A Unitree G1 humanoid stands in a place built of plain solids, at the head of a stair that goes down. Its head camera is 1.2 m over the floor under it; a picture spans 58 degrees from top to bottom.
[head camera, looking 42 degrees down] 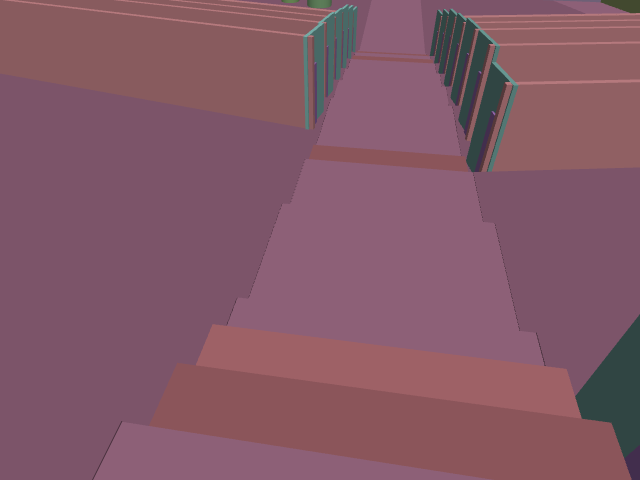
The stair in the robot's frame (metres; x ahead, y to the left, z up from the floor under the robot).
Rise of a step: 0.17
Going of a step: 0.30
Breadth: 1.47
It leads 9 degrees to the right of straight ahead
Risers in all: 4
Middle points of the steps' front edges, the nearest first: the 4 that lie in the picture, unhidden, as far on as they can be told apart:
0.46 -0.17 0.00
0.75 -0.21 -0.17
1.05 -0.26 -0.34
1.35 -0.30 -0.51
